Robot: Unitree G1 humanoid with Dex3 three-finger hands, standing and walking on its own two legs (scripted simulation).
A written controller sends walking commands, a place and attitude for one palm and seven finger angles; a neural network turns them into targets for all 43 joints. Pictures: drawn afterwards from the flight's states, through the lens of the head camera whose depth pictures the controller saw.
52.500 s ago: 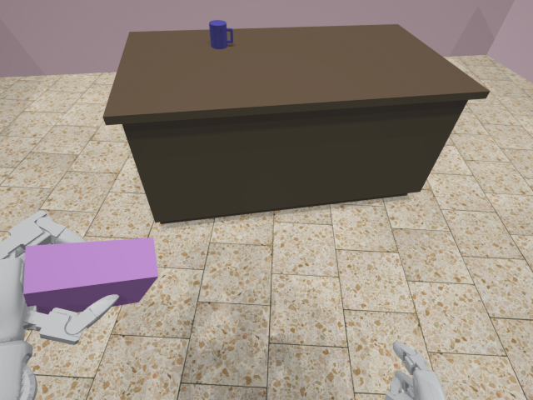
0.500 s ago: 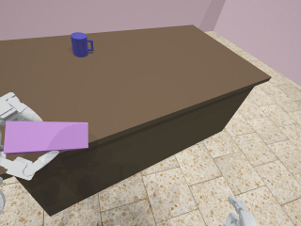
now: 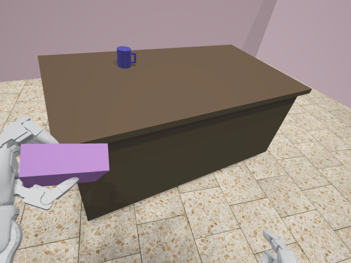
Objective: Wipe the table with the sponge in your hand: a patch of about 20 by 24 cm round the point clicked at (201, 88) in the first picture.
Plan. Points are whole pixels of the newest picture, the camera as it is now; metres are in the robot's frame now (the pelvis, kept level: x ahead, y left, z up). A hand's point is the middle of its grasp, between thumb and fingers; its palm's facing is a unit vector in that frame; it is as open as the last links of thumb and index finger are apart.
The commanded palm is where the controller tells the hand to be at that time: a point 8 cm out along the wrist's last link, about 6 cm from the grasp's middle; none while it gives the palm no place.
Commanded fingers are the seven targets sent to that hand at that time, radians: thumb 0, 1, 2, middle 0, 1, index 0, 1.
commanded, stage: stop stepping back and stand still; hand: left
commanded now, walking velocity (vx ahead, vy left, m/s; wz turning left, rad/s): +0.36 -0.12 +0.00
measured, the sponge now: (77, 165) +0.23 +0.20 +0.17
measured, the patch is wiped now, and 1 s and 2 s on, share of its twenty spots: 1.00 1.00 1.00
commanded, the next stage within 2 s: stand and wait in 1.64 s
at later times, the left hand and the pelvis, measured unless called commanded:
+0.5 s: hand out of the picture +0.05 +0.22 +0.19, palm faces +0.32 -0.89 -0.33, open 9.2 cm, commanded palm +0.01 +0.27 +0.22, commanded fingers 0.00 0.10 1.30 -1.20 -1.60 -1.20 -1.60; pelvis -0.17 +0.00 -0.01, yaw -3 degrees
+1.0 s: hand out of the picture -0.04 +0.23 +0.20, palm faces +0.32 -0.90 -0.31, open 9.2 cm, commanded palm -0.08 +0.28 +0.22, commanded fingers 0.00 0.10 1.30 -1.20 -1.60 -1.20 -1.60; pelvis -0.26 +0.01 +0.00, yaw -3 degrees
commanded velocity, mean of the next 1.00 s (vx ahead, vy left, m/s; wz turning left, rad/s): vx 0.25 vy -0.01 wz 0.00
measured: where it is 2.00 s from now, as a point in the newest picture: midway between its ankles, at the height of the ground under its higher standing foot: outside the picture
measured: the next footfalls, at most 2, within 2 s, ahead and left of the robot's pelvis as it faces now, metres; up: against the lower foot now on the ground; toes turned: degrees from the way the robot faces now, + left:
right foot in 0.24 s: +0.00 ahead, -0.13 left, +0.00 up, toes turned -5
left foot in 0.46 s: -0.14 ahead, +0.08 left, +0.00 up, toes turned +2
